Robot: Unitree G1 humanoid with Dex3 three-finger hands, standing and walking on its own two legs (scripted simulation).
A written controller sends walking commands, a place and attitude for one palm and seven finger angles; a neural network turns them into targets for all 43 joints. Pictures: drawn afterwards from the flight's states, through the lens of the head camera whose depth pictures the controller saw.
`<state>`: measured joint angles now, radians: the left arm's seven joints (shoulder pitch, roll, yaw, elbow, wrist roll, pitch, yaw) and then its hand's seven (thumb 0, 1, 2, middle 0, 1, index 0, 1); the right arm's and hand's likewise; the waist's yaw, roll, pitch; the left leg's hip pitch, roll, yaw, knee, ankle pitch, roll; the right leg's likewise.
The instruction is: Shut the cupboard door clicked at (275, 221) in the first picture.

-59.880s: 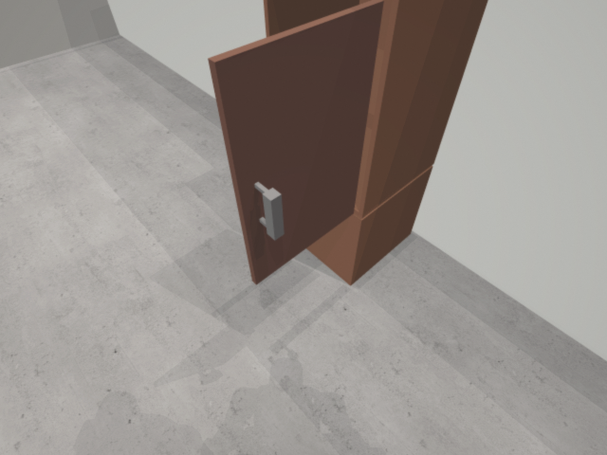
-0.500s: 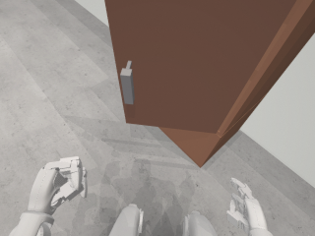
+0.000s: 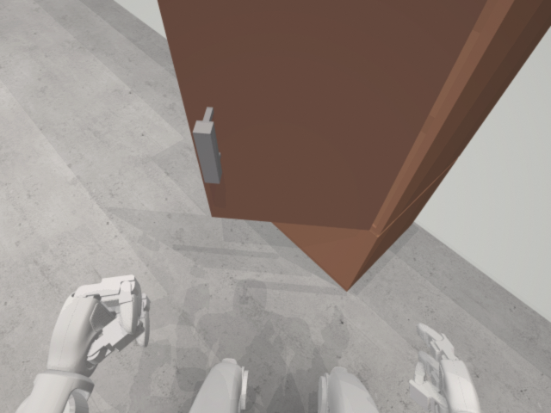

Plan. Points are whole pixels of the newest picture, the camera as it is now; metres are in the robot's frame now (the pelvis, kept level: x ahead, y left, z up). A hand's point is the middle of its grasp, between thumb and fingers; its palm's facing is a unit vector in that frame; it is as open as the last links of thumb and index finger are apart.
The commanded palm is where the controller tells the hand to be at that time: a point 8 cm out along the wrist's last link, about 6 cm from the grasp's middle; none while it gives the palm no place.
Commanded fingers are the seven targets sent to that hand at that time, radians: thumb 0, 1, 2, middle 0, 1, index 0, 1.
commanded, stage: bring the fist close to the handle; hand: left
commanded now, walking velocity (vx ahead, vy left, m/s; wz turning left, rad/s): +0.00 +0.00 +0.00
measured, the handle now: (211, 145) +0.52 +0.15 +0.05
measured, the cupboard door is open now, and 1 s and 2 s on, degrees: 42 42 41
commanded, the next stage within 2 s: push the door shut along its arc in 1.48 s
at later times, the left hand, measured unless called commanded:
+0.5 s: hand (172, 274) +0.28 +0.16 +0.06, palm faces -0.07 -1.00 -0.02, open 3.1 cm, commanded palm +0.28 +0.21 +0.05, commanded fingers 0.00 0.90 0.90 -1.30 -1.50 -1.30 -1.50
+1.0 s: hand (218, 211) +0.38 +0.12 +0.06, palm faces -0.06 -1.00 -0.03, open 3.1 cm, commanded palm +0.37 +0.17 +0.05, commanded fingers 0.00 0.90 0.90 -1.30 -1.50 -1.30 -1.50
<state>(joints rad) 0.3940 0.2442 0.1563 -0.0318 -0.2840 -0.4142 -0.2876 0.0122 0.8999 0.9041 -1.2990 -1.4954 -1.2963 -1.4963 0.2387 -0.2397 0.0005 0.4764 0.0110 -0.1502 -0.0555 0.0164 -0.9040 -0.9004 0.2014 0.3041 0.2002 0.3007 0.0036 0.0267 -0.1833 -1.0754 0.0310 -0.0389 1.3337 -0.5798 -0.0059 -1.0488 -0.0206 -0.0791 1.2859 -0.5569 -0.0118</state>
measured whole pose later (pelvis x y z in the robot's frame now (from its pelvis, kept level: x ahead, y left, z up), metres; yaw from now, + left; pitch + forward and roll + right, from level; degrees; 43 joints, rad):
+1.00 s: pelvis +0.00 +0.00 +0.01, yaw +0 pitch +20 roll -1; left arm -0.33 0.17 0.08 0.55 -0.12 -0.42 -0.06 0.01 0.90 0.90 -1.30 -1.50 -1.30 -1.50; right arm 0.24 -0.24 0.01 0.58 -0.01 -0.06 -0.01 0.01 -0.91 -0.90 0.20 0.30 0.20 0.30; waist -0.06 0.02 -0.16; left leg -1.06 0.02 -0.01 1.25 -0.53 0.00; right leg -1.05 -0.03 -0.05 1.23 -0.52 0.00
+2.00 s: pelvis -0.01 +0.00 +0.01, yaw -1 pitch +22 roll -1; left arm -0.70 0.27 0.20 0.98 -0.12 -0.50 -0.20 0.01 0.90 0.90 -1.32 -1.50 -1.30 -1.50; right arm 0.28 -0.25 0.00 0.62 -0.01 0.00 -0.01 0.01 -0.91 -0.90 0.20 0.30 0.20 0.30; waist -0.11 0.03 -0.16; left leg -1.14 0.02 -0.01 1.27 -0.52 0.00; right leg -1.13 -0.02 -0.04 1.25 -0.50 0.00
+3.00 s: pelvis -0.01 +0.01 -0.03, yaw -4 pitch +32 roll -4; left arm -1.28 0.55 0.29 1.29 0.02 -0.29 -0.34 0.01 0.89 0.91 -1.30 -1.50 -1.29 -1.50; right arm 0.38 -0.25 0.06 0.64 -0.04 -0.03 0.01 0.01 -0.91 -0.90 0.20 0.30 0.20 0.30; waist -0.30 0.07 -0.13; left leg -1.44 0.06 -0.02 1.44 -0.57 0.02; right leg -1.42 0.01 -0.05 1.36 -0.51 0.00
